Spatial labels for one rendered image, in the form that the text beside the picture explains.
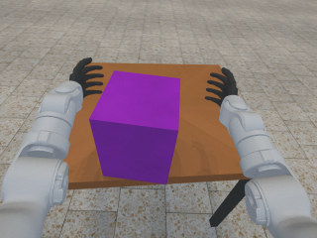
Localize robot left forearm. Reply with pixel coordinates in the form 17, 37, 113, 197
1, 80, 83, 202

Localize table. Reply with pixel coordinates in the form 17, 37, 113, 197
63, 62, 251, 227

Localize left robot upper arm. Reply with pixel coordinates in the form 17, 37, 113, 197
0, 156, 69, 238

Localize left robot hand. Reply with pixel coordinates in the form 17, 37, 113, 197
69, 58, 104, 98

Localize carton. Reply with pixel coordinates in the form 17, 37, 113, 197
89, 70, 180, 184

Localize right robot hand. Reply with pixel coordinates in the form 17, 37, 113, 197
205, 67, 238, 108

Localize robot right forearm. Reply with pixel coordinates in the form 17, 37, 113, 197
219, 95, 312, 215

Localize right robot upper arm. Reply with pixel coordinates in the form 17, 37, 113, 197
245, 174, 317, 238

